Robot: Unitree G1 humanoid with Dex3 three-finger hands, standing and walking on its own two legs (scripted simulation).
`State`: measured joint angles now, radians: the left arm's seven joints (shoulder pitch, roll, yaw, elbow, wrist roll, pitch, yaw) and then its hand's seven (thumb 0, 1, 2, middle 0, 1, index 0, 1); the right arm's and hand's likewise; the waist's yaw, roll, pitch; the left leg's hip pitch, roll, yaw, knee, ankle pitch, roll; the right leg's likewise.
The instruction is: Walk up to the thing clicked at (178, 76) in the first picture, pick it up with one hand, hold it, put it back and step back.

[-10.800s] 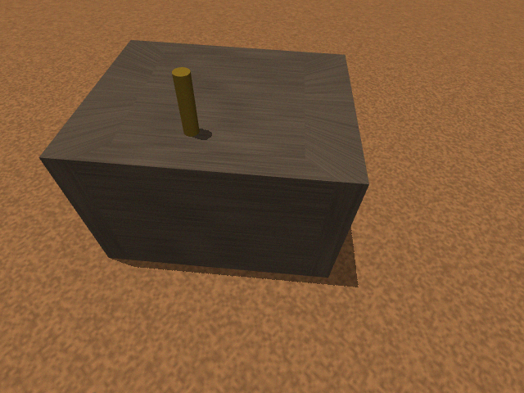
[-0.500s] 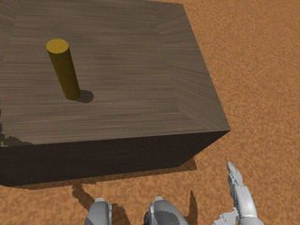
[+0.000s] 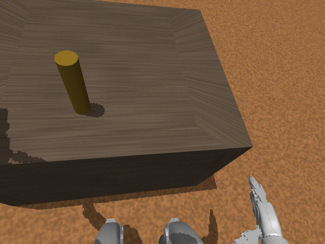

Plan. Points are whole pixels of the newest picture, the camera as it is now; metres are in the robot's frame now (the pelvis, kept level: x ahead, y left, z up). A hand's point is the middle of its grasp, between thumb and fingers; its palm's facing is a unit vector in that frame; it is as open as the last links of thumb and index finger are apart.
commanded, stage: approach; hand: left
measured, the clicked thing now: (75, 87) +0.52 +0.20 +0.00
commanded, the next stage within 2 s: close in in 0.24 s
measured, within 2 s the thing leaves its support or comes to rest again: neither
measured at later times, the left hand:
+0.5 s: hand (60, 103) +0.48 +0.24 -0.03, palm faces +0.13 -0.99 +0.08, open 17.3 cm
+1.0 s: hand (76, 103) +0.49 +0.20 -0.03, palm faces +0.17 -0.99 +0.03, open 17.3 cm
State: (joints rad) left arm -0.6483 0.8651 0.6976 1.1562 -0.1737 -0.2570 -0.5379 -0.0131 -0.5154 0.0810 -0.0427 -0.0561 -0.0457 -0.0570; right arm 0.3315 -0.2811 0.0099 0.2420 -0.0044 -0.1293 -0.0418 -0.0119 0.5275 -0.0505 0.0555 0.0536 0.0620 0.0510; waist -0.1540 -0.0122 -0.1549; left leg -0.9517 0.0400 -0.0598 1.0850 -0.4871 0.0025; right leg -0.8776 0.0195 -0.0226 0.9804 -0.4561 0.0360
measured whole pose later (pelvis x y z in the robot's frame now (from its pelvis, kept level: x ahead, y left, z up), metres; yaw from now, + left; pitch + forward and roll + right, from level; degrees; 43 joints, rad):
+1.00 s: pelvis -0.03 -0.01 -0.05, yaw -1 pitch +27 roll -4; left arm -0.81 0.56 0.48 1.16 -0.06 -0.47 -0.11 -0.01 -0.47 0.03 -0.04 -0.03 -0.06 -0.01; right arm 0.42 -0.28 -0.02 -0.12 -0.07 -0.04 0.04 -0.01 0.54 -0.04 0.06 0.05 0.06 0.05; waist -0.27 -0.03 -0.14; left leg -1.25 0.04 -0.07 1.30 -0.52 -0.02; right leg -1.19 0.03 -0.03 1.23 -0.51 0.02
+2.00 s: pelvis -0.03 -0.01 -0.05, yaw -1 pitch +26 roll -4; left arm -0.81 0.53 0.49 1.17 -0.03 -0.53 -0.06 -0.01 -0.07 1.05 -0.93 -1.08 -0.97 -1.08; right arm 0.40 -0.26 -0.02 -0.12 -0.07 0.01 0.07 -0.01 0.51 -0.05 0.05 0.05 0.06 0.05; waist -0.28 -0.01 -0.15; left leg -1.23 0.05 -0.06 1.29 -0.53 -0.01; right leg -1.18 0.03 -0.02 1.23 -0.51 0.02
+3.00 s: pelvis -0.01 -0.01 -0.01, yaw -1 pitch +22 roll -3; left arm -0.83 0.51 0.43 1.13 -0.06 -0.39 -0.07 -0.02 -0.05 1.19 -0.90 -1.13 -0.93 -1.14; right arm 0.37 -0.25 -0.03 -0.01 -0.05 0.04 0.04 -0.01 0.53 -0.05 0.05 0.05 0.06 0.05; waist -0.22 0.00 -0.14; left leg -1.04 0.05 -0.04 1.14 -0.49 -0.01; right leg -0.99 0.03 0.00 1.08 -0.47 0.02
